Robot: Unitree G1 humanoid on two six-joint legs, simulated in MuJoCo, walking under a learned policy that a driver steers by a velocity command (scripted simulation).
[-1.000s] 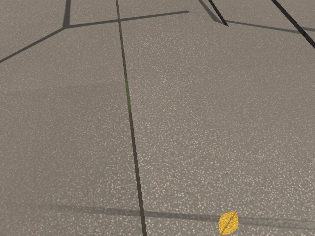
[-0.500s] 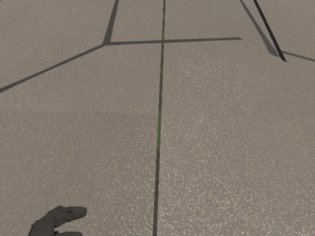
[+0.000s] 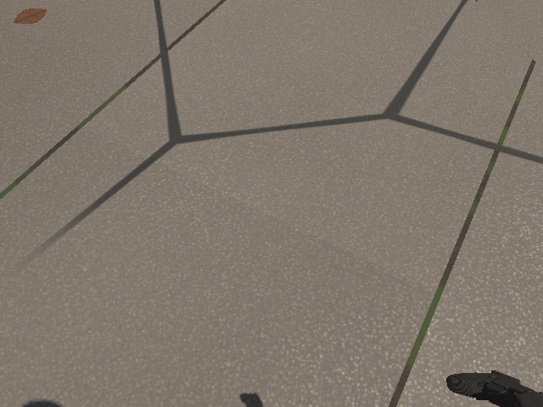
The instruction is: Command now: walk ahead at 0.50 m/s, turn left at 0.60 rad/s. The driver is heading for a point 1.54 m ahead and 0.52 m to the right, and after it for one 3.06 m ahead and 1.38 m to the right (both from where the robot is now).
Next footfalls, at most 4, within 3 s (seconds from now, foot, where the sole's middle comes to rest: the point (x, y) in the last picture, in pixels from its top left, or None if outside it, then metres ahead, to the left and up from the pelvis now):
0.02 left None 0.16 0.08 -0.76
0.60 right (319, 395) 0.47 -0.06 -0.76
1.10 left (283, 270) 0.80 0.05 -0.76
1.62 right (403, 246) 0.90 -0.29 -0.76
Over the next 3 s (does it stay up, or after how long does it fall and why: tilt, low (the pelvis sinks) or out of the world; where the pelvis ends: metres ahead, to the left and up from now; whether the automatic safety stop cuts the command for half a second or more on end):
stays up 1.38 -0.61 0.02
